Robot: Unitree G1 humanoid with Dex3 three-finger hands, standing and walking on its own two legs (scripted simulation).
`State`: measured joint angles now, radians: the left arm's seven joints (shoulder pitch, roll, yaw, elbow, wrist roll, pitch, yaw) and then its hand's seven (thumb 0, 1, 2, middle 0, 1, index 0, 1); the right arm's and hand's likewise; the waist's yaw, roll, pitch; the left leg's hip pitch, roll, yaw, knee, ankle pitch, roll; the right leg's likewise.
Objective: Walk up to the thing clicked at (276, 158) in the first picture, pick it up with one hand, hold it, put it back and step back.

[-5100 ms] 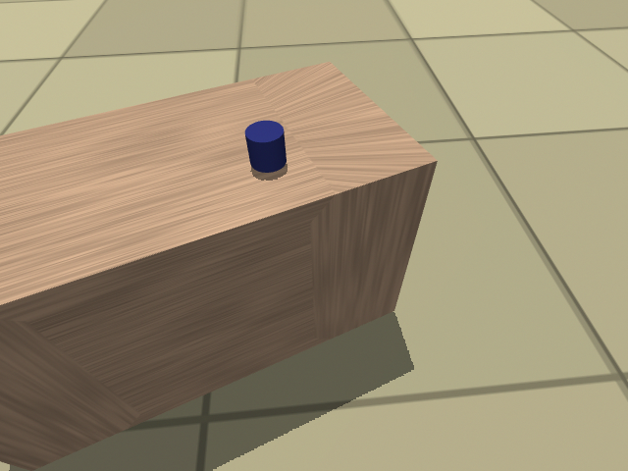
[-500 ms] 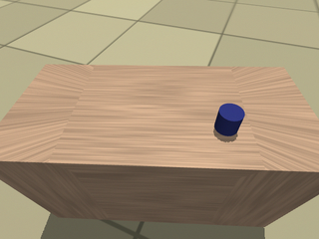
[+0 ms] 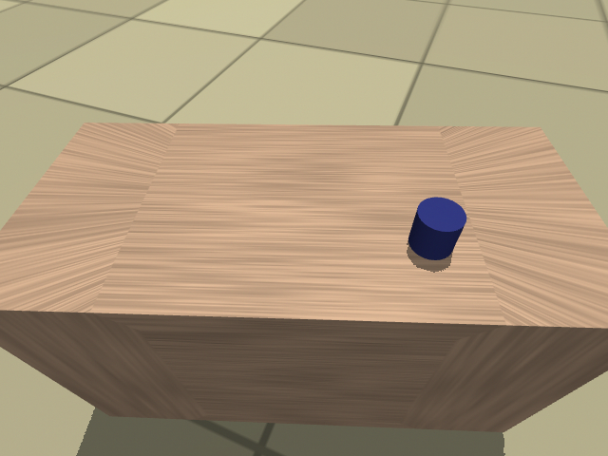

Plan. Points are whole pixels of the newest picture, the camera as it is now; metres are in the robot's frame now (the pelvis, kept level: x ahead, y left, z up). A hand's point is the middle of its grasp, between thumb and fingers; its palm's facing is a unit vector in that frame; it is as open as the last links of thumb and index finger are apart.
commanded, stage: stand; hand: right
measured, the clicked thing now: (435, 228) +0.51 -0.21 -0.04
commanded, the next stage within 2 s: rise first in 0.60 s
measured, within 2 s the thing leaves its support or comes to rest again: neither
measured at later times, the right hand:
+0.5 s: hand out of the picture +0.07 -0.25 -0.16, palm faces -0.03 +0.94 -0.34, open 7.3 cm
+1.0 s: hand (507, 455) +0.16 -0.26 -0.12, palm faces +0.25 +0.91 -0.32, open 12.5 cm
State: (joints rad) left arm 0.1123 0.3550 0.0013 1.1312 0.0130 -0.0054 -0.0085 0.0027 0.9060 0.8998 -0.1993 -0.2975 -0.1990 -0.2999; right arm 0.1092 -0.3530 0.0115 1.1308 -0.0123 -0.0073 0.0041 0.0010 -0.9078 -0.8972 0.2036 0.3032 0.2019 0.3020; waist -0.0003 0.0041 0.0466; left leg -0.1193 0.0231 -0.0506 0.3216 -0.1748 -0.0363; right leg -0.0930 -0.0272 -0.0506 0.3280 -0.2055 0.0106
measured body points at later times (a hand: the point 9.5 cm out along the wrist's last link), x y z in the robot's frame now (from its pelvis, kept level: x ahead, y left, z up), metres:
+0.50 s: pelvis +0.00 +0.00 +0.00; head +0.01 +0.00 +0.45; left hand +0.07 +0.30 -0.13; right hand +0.08 -0.30 -0.13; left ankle +0.00 +0.14 -0.75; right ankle -0.02 -0.12 -0.75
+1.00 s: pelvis -0.01 +0.00 -0.01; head +0.02 +0.00 +0.44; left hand +0.17 +0.28 -0.11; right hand +0.14 -0.30 -0.09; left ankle +0.00 +0.14 -0.75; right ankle -0.02 -0.12 -0.75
